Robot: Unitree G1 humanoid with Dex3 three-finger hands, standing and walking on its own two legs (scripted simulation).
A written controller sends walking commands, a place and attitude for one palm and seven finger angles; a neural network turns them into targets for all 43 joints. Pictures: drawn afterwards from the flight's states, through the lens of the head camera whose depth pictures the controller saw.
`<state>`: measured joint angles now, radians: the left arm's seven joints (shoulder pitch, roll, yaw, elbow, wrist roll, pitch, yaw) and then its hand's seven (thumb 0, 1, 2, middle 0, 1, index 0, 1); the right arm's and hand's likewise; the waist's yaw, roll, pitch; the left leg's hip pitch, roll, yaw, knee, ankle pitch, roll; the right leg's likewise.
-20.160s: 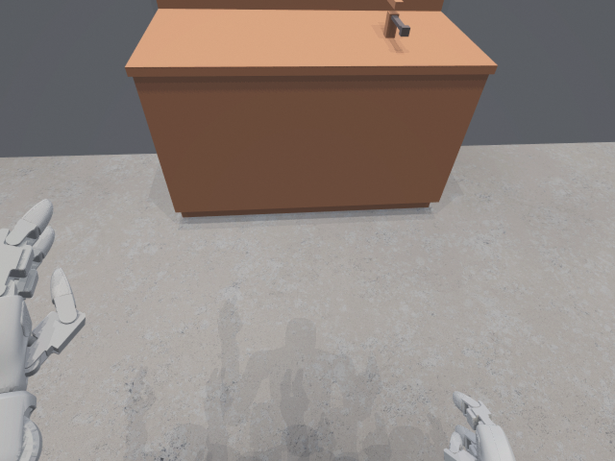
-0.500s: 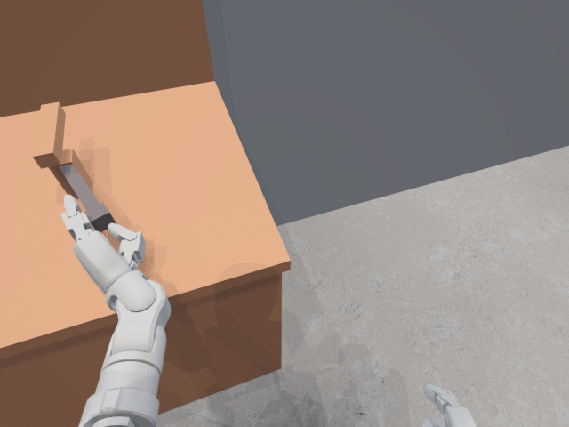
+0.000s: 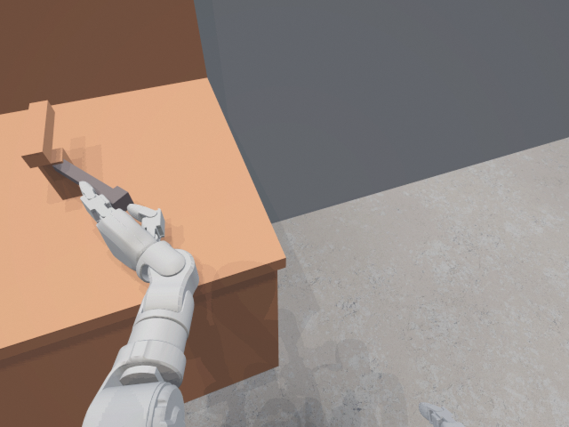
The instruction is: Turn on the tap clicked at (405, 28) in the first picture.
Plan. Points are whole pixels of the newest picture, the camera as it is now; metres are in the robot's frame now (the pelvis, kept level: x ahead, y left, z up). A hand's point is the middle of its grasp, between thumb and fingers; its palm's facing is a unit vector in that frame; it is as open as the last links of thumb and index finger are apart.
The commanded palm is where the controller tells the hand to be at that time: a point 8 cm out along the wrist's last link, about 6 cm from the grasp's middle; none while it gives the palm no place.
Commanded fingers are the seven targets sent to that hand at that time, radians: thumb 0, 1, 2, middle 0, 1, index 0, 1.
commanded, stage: push the lever round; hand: left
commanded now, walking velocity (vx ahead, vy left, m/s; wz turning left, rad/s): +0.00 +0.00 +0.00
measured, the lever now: (118, 200) +0.42 +0.26 +0.08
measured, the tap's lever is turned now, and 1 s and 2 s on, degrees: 37 68 64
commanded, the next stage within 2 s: lift the hand up off the lever in 0.72 s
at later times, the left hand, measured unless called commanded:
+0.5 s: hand (176, 193) +0.45 +0.18 +0.07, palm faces +0.83 -0.54 -0.12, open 8.2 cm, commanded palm +0.40 +0.20 +0.07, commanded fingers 0.00 0.90 0.90 -0.15 -0.15 -0.15 -0.15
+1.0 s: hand (181, 179) +0.48 +0.18 +0.07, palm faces +0.83 -0.54 -0.12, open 8.4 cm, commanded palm +0.41 +0.20 +0.08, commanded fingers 0.00 0.90 0.90 -0.15 -0.15 -0.15 -0.15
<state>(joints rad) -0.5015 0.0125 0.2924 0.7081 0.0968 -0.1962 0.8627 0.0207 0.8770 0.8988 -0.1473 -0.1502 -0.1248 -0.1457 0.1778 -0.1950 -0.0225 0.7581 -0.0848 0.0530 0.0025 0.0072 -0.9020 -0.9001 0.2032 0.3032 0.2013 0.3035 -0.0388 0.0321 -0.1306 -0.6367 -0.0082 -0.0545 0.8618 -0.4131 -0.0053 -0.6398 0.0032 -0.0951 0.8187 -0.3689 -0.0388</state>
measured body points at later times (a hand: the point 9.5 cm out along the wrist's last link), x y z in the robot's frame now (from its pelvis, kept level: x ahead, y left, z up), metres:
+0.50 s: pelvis +0.00 -0.01 +0.00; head +0.06 -0.02 +0.44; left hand +0.40 +0.21 +0.08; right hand +0.08 -0.26 -0.14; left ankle +0.01 +0.12 -0.70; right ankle +0.02 -0.10 -0.70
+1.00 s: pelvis +0.01 -0.02 +0.00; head +0.08 -0.02 +0.44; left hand +0.43 +0.21 +0.08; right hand +0.06 -0.27 -0.14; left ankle +0.01 +0.12 -0.70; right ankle +0.02 -0.10 -0.70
